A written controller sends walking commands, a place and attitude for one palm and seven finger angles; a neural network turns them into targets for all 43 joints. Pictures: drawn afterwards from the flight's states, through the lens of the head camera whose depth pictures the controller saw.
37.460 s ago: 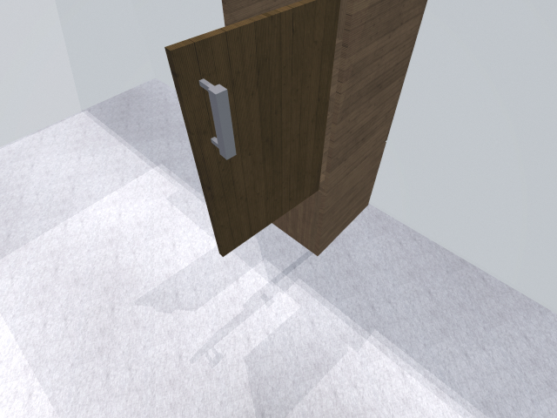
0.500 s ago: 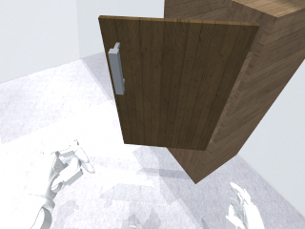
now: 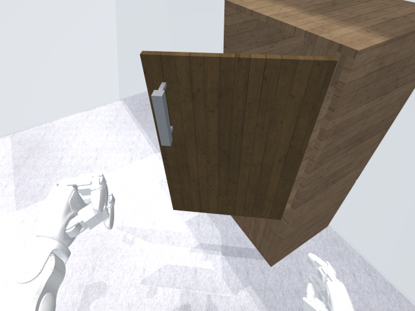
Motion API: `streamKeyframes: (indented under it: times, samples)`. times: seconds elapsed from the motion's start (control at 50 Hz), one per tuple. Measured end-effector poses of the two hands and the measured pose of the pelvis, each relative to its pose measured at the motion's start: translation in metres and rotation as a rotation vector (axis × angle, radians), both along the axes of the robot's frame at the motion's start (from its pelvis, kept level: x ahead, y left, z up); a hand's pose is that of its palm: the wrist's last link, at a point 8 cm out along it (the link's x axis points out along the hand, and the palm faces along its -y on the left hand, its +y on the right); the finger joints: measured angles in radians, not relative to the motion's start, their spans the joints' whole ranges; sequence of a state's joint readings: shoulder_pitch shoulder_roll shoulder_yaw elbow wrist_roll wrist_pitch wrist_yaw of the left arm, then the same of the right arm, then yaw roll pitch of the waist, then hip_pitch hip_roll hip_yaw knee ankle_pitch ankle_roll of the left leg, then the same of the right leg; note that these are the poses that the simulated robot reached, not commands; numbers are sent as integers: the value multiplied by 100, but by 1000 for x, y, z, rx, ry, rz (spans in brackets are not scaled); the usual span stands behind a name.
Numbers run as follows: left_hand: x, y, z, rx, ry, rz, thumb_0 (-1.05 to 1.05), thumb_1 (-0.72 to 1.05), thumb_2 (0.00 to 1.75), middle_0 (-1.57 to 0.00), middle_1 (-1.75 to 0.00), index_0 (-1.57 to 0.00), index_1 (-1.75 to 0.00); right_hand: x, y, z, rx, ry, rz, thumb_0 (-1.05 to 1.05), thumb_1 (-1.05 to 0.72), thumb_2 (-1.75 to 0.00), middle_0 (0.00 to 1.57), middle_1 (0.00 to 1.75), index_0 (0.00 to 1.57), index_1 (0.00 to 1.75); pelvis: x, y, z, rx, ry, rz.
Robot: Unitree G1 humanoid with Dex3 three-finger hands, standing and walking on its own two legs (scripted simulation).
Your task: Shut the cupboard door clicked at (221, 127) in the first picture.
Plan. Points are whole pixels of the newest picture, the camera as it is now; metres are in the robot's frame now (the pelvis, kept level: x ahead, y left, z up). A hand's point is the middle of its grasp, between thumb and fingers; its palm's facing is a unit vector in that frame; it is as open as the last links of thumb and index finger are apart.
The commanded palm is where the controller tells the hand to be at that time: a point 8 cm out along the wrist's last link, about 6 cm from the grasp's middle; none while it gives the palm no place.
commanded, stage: raise the hand and make a fist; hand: left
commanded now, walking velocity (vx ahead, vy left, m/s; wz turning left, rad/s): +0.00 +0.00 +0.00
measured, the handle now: (165, 114) +0.51 +0.16 +0.13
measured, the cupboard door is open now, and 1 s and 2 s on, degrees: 52 52 52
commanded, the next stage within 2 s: bring the fist close to the handle in 0.30 s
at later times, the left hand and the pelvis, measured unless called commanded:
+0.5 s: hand (112, 215) +0.23 +0.18 +0.13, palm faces +0.00 -1.00 -0.05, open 3.1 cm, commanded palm +0.21 +0.23 +0.13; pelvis -0.01 -0.01 +0.00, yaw +0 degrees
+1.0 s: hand (146, 167) +0.33 +0.15 +0.13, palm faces -0.03 -1.00 -0.03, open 3.1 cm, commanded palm +0.32 +0.21 +0.13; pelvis +0.00 +0.00 +0.00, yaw -1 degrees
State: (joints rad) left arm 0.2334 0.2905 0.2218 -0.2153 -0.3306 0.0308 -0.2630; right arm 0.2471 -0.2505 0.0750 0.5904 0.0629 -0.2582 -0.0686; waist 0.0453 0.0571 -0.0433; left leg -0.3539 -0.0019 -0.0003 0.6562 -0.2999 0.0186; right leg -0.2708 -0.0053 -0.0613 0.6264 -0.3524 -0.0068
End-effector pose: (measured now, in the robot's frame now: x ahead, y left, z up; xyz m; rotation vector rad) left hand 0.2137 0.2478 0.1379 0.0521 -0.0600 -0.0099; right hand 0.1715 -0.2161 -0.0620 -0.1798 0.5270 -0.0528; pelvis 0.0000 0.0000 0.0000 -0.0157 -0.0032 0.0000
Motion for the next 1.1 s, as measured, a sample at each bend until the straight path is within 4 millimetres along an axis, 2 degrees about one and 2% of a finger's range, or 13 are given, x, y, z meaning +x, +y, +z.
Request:
streamKeyframes:
  times: [0.2,0.42,0.5,0.58,0.78,0.96,1.1]
  samples:
    - [-7,-10,-5,-4,22,13,2,90,90,-130,-150,-130,-150,-7,-11,3,-8,-8,-17,2,-90,-90,20,30,20,29,-4,-5,2,6,-15,-5]
    - [-11,-11,-4,0,16,13,2,90,90,-130,-150,-130,-150,-9,-11,3,-1,-18,-7,2,-90,-90,20,30,20,29,-8,-8,3,6,-25,-1]
    - [-7,-13,-4,-3,11,13,2,90,90,-130,-150,-130,-150,-9,-10,2,-2,-19,-3,2,-90,-90,20,30,20,29,-9,-8,3,4,-27,4]
    - [9,-18,-3,-9,-2,5,2,90,90,-130,-150,-130,-150,-11,-9,-1,-6,-7,-1,2,-90,-90,20,30,20,29,-11,-8,3,5,-26,9]
    - [63,-24,0,-19,20,-13,2,90,90,-130,-150,-130,-150,-20,-14,-6,-2,44,-45,2,-90,-90,20,30,20,29,-6,-7,4,12,-10,-11]
    - [93,-39,-4,-28,33,-22,1,90,90,-130,-150,-130,-150,-24,-21,-12,-13,108,-69,2,-90,-90,20,30,20,29,0,-4,4,15,7,-18]
    - [121,-40,-2,-24,41,2,2,90,90,-130,-150,-130,-150,-26,-24,-17,-17,160,-92,2,-90,-90,20,30,20,29,4,-5,4,16,19,-22]
